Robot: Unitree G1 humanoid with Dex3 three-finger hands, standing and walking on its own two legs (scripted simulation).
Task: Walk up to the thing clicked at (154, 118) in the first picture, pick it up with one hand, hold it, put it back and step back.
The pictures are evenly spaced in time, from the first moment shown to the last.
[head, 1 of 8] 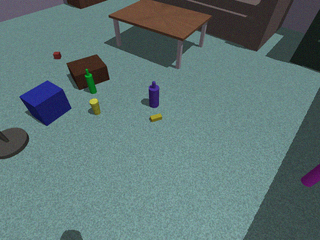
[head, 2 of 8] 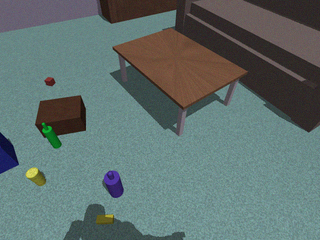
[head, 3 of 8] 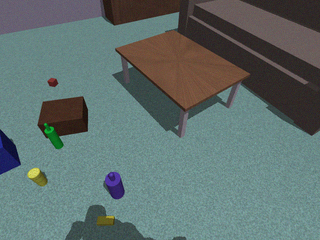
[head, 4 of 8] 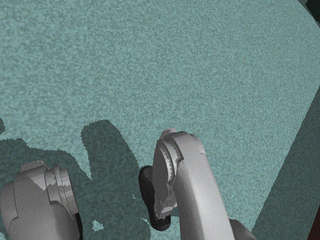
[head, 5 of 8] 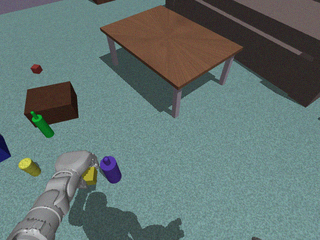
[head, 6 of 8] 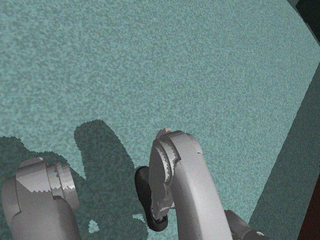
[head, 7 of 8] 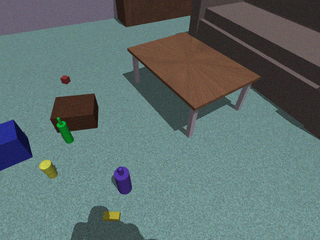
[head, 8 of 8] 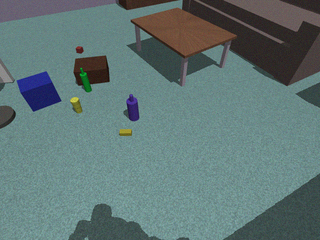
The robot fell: no
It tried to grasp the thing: yes
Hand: left
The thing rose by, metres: 0.69
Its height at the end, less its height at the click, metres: +0.00
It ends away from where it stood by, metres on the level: 0.01
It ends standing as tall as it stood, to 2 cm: yes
